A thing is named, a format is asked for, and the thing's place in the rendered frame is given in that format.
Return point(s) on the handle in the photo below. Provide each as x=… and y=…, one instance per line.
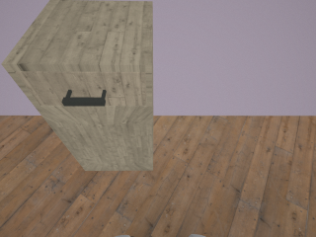
x=69, y=101

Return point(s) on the cabinet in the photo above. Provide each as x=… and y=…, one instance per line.
x=94, y=36

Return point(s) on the drawer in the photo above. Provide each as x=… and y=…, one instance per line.
x=122, y=88

